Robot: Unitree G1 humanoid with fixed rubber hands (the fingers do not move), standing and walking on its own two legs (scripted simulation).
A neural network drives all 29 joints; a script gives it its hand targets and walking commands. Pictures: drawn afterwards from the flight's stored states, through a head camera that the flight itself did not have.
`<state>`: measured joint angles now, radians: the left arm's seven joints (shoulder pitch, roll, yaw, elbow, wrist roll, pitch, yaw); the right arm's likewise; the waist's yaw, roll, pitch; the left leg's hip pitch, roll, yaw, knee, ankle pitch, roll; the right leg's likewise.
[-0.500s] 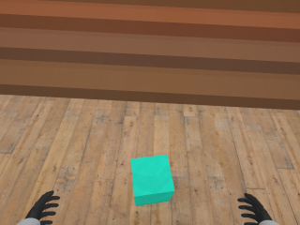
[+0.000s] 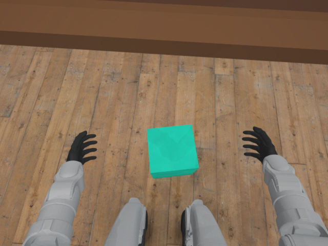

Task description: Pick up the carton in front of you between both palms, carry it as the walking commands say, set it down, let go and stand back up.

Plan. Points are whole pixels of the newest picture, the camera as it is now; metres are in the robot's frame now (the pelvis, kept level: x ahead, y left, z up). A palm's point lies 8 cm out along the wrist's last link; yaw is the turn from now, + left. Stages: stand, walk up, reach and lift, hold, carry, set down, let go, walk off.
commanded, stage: reach and lift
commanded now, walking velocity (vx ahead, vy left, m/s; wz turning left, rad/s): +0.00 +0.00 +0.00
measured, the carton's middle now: (171, 153) +0.43 -0.02 -0.57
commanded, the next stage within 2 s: none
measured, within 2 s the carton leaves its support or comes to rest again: neither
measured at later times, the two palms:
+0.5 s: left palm (113, 126) +0.43 +0.17 -0.16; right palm (234, 113) +0.48 -0.21 -0.16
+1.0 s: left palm (125, 148) +0.41 +0.18 -0.40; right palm (216, 142) +0.45 -0.21 -0.41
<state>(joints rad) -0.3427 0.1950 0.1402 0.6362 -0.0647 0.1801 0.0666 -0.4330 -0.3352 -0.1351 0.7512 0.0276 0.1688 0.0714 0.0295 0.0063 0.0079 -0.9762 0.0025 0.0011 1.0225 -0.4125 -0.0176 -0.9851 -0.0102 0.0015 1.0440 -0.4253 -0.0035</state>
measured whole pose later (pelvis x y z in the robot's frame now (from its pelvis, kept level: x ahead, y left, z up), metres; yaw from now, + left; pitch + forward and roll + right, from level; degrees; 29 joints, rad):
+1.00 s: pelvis -0.07 +0.00 -0.25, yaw +2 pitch +47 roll +3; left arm -1.08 0.18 0.20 0.80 -0.18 0.07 0.19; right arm -1.22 -0.44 -0.08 0.99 0.17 0.07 -0.03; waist 0.04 0.01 0.07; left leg -2.18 -0.02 0.00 1.88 -0.52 -0.04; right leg -2.21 0.00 0.03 1.92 -0.52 -0.01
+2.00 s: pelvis -0.09 +0.00 -0.32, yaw +3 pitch +38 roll +3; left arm -1.42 0.17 0.23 1.17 -0.19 0.00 0.22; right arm -1.55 -0.38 0.07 1.32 0.18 0.02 -0.07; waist 0.02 0.07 0.31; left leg -2.28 -0.04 0.00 2.12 -0.51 -0.06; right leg -2.30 -0.01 0.03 2.16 -0.53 -0.01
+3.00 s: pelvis -0.06 +0.01 -0.14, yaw -3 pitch +39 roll +1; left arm -0.76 -0.12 0.45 0.55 0.15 0.34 0.11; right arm -0.82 -0.02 -0.35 0.67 -0.18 0.36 -0.01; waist 0.01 0.03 -0.23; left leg -1.74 -0.08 -0.05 1.58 -0.52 -0.04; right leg -1.76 0.05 0.06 1.58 -0.49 0.03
